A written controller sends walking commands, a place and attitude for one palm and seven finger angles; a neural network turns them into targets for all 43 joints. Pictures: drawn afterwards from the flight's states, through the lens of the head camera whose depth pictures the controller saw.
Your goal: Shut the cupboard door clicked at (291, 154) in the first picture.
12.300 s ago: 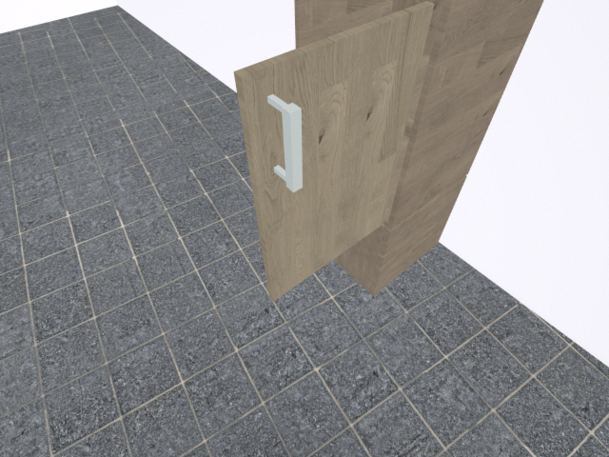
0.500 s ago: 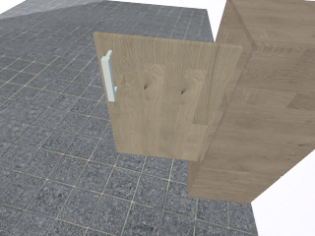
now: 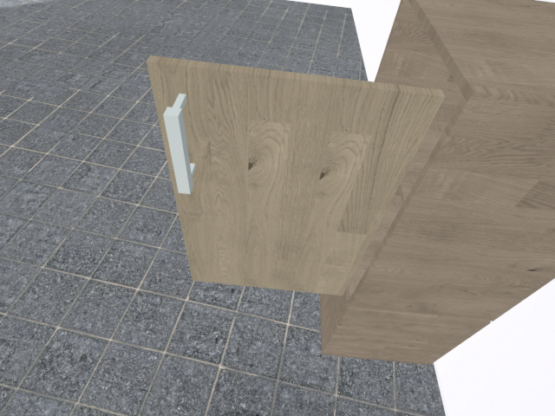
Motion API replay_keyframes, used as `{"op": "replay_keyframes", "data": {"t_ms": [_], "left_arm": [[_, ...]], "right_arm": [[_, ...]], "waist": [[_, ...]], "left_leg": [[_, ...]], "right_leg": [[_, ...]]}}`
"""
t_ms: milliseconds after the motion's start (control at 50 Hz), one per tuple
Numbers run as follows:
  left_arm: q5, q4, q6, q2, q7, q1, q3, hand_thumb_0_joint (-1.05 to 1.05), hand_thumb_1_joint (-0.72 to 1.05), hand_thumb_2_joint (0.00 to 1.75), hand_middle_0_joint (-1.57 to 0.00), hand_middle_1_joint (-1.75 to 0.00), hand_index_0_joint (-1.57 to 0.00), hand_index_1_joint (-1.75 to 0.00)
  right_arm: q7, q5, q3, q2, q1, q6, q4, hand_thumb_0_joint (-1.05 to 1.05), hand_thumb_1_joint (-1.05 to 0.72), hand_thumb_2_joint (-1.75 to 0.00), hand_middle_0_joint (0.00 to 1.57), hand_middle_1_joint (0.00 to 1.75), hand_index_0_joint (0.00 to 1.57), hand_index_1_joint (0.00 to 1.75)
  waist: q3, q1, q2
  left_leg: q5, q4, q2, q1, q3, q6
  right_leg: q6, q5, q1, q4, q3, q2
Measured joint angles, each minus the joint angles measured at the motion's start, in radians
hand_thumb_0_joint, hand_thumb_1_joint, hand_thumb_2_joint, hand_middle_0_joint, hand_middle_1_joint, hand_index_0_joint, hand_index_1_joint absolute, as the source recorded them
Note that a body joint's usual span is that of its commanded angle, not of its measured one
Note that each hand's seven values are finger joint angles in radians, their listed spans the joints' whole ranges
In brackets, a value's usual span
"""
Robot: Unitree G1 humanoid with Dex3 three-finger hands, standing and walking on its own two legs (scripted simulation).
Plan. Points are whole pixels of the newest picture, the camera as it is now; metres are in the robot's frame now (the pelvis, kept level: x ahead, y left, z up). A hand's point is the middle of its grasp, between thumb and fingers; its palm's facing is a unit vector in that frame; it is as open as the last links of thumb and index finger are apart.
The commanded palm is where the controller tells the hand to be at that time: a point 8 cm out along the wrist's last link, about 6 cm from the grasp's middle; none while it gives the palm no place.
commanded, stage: come to a stop and stand still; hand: left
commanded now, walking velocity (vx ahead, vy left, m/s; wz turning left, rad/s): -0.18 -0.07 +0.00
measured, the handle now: (183, 146) +0.45 +0.19 +0.14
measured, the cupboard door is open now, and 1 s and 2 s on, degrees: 90 90 90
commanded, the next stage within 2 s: look again from close up in 0.96 s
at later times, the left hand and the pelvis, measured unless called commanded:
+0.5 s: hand out of the picture +0.00 +0.16 -0.17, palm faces +0.03 -0.98 -0.22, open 7.4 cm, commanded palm none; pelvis -0.03 -0.02 +0.00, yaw +2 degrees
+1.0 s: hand out of the picture -0.10 +0.11 -0.17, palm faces +0.06 -0.99 -0.16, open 7.4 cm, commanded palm none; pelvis -0.05 -0.05 +0.01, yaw +2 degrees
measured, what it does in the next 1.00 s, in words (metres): steps on the spot: right foot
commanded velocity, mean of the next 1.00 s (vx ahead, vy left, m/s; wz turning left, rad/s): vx -0.01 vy -0.01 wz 0.00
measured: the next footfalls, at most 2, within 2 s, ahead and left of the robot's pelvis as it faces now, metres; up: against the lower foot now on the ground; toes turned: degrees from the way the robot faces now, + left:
right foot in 0.34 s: +0.01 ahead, -0.18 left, +0.00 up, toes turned -1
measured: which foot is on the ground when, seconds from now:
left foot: down 0.00-1.00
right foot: up 0.00-0.32, down 0.34-1.00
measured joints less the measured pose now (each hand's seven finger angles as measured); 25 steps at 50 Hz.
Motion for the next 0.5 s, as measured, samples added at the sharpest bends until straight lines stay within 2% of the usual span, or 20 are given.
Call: {"op": "replay_keyframes", "data": {"t_ms": [100,220,300,340,360,400,500], "left_arm": [[-0.001,-0.036,0.011,0.004,0.01,-0.071,0.009,0.0,0.9,0.9,-0.2,-0.3,-0.2,-0.3],[0.006,-0.077,0.018,0.026,0.007,-0.139,0.032,0.0,0.91,0.9,-0.2,-0.3,-0.2,-0.3],[0.012,-0.083,0.008,0.033,0.005,-0.157,0.028,0.0,0.91,0.9,-0.2,-0.3,-0.2,-0.3],[0.013,-0.09,-0.021,0.044,0.01,-0.153,0.016,0.0,0.91,0.9,-0.2,-0.3,-0.2,-0.3],[0.011,-0.093,-0.031,0.053,0.009,-0.149,0.011,0.0,0.91,0.9,-0.2,-0.3,-0.2,-0.3],[0.006,-0.087,-0.031,0.055,0.006,-0.151,0.002,0.0,0.91,0.9,-0.2,-0.3,-0.2,-0.3],[0.005,-0.093,-0.028,0.044,-0.002,-0.124,-0.013,0.0,0.91,0.9,-0.2,-0.3,-0.2,-0.3]], "right_arm": [[-0.014,0.002,-0.009,0.008,-0.02,0.008,-0.004,0.01,-0.91,-0.9,0.2,0.3,0.2,0.3],[-0.01,-0.006,-0.025,0.008,-0.039,0.026,-0.002,0.01,-0.92,-0.9,0.2,0.3,0.2,0.3],[0.001,-0.008,-0.03,-0.01,-0.043,0.031,-0.004,0.02,-0.92,-0.9,0.2,0.3,0.2,0.3],[0.014,-0.005,-0.022,-0.024,-0.034,0.028,-0.033,0.02,-0.92,-0.9,0.2,0.3,0.2,0.3],[0.016,-0.004,-0.019,-0.027,-0.029,0.023,-0.049,0.02,-0.92,-0.9,0.2,0.3,0.2,0.3],[0.017,-0.006,-0.017,-0.042,-0.029,0.015,-0.074,0.02,-0.92,-0.9,0.2,0.3,0.2,0.3],[0.023,-0.006,-0.013,-0.068,-0.034,0.02,-0.115,0.01,-0.92,-0.9,0.2,0.3,0.2,0.3]], "waist": [[0.042,-0.008,0.021],[0.038,-0.017,0.036],[0.018,-0.022,0.043],[0.009,-0.028,0.036],[0.003,-0.028,0.021],[0.0,-0.028,0.027],[-0.026,-0.03,0.066]], "left_leg": [[0.049,-0.08,-0.005,0.036,-0.005,0.014],[0.069,-0.094,0.003,0.028,-0.015,0.012],[0.068,-0.077,0.013,0.011,-0.017,0.004],[0.046,-0.017,0.012,-0.026,-0.021,-0.004],[0.033,0.009,0.003,-0.039,-0.017,-0.008],[0.024,0.03,0.002,-0.044,-0.016,-0.012],[0.047,0.016,0.02,-0.028,-0.032,-0.027]], "right_leg": [[-0.004,-0.028,-0.092,0.113,-0.016,-0.001],[-0.001,-0.008,-0.167,0.188,-0.003,-0.002],[-0.003,0.04,-0.14,0.103,-0.015,-0.011],[-0.023,0.164,-0.102,-0.009,-0.018,-0.021],[-0.018,0.167,-0.087,-0.038,-0.007,-0.031],[0.016,0.109,-0.074,-0.046,-0.006,-0.035],[0.017,0.135,-0.052,-0.069,-0.022,-0.017]]}}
